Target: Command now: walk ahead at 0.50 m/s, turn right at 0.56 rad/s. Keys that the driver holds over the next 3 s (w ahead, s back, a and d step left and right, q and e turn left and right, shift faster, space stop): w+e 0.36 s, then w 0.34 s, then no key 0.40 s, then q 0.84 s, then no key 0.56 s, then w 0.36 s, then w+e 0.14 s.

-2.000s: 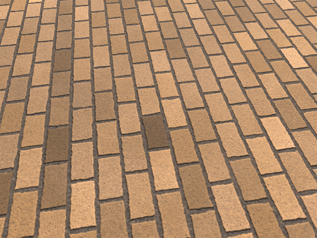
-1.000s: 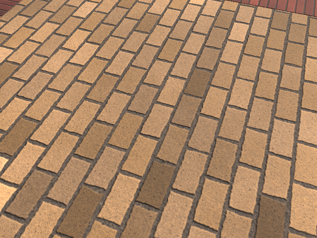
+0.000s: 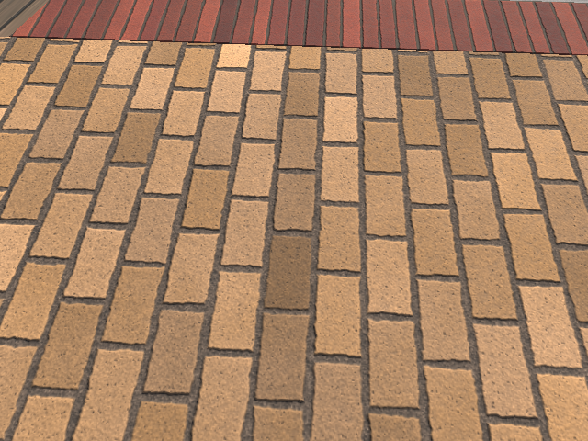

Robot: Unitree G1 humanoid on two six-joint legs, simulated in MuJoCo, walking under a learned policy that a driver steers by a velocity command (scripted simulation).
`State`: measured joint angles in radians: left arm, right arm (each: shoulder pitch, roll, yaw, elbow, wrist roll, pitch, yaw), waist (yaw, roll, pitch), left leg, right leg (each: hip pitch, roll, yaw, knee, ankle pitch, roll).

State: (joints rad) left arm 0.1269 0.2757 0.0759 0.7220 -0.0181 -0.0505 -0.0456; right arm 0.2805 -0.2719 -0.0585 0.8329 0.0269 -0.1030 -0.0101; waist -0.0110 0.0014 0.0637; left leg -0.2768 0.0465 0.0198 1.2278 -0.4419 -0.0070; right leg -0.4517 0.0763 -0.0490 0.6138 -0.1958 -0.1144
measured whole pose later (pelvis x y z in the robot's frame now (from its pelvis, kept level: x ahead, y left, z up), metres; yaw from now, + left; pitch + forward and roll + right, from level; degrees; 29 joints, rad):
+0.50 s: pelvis +0.29 +0.03 +0.01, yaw -16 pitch +2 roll +1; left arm 0.34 0.28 0.06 0.74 -0.03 -0.04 0.01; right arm 0.15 -0.26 -0.06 0.71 -0.01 -0.12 0.02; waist 0.02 -0.03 0.00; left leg -0.38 -0.04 0.00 0.51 -0.17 0.03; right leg -0.35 0.07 0.14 1.16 -0.44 -0.04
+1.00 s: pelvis +0.48 -0.08 +0.01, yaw -19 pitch +2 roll +1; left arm 0.10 0.23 0.03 0.68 0.01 -0.05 -0.03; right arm 0.28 -0.30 -0.04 0.84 0.00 -0.03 -0.01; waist -0.04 0.03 0.03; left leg -0.41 0.04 -0.03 1.04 -0.53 -0.06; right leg -0.41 0.02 -0.02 0.49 -0.12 -0.04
